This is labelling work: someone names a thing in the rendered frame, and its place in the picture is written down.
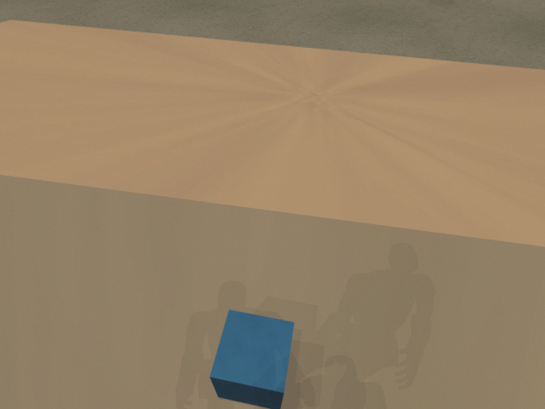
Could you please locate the carton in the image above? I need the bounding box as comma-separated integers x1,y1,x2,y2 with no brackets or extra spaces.
209,309,295,409

